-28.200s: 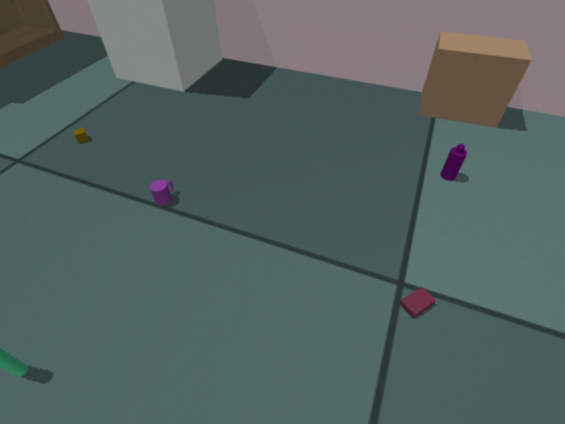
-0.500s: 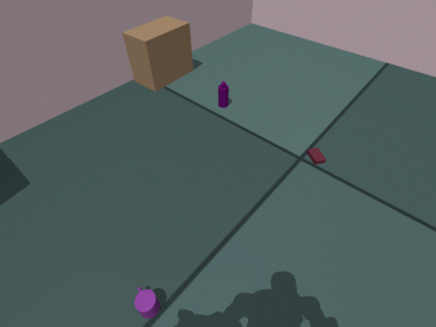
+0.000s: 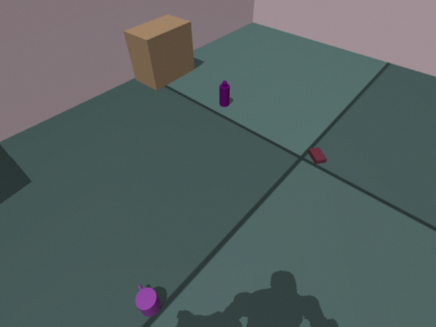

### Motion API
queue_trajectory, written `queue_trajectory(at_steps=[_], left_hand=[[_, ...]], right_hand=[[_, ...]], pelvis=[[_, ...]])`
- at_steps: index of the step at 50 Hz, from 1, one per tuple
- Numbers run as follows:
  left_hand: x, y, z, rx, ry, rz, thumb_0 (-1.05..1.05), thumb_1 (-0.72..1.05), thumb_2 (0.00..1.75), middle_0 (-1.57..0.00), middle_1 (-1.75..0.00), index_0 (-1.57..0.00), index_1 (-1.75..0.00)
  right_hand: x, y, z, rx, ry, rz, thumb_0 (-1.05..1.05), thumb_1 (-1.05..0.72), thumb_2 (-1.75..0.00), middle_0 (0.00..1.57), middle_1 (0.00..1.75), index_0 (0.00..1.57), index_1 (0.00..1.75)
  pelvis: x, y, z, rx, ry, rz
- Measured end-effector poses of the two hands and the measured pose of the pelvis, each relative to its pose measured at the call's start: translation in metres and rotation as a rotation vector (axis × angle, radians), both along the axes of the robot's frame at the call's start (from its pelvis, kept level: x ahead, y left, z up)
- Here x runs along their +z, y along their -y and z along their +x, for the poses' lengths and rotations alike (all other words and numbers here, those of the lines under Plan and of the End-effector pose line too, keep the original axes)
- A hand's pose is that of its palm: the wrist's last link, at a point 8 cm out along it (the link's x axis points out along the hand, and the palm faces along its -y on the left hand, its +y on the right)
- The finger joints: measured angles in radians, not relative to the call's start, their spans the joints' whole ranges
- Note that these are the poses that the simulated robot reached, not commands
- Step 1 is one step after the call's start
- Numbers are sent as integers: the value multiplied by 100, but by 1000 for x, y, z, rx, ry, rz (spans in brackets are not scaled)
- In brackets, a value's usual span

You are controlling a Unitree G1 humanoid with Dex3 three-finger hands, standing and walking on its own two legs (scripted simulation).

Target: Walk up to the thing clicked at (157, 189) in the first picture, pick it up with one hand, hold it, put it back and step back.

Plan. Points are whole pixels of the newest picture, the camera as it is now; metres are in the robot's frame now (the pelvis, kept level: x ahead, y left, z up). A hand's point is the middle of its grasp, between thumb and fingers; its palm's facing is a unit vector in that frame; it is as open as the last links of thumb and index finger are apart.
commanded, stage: stand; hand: left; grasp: from above
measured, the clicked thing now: (146, 298) +0.38 +0.34 -0.73
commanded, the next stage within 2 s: rise first in 0.22 s
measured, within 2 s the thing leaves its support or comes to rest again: neither
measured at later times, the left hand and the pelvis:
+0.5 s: hand out of the picture +0.13 +0.25 -0.16, palm faces +0.01 -0.94 -0.34, open 8.2 cm; pelvis -0.02 +0.00 -0.02, yaw +2 degrees
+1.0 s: hand out of the picture +0.11 +0.28 -0.23, palm faces -0.14 -0.87 -0.48, open 13.8 cm; pelvis -0.02 +0.00 -0.10, yaw +1 degrees
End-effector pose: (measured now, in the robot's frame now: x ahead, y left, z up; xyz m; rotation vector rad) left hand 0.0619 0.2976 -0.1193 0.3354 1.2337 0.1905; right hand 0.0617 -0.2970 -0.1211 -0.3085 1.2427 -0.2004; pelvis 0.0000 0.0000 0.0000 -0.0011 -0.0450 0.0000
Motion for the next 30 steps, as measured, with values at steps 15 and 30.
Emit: queue_trajectory(at_steps=[15, 30], left_hand=[[1, -2, 1, -3, 11, 2, 1, 91, 90, -20, -30, -21, -30], [-14, -5, 70, -61, 156, 22, 1, 35, 98, -10, -79, -10, -80]], right_hand=[[1, -2, 4, 5, 12, 1, 0, -91, -90, 20, 30, 20, 30], [-13, -42, 19, 24, 213, 69, 0, -89, -89, 20, 30, 20, 30]], pelvis=[[0, -2, 0, 2, 1, 0], [-28, -1, -19, 23, -162, -13]])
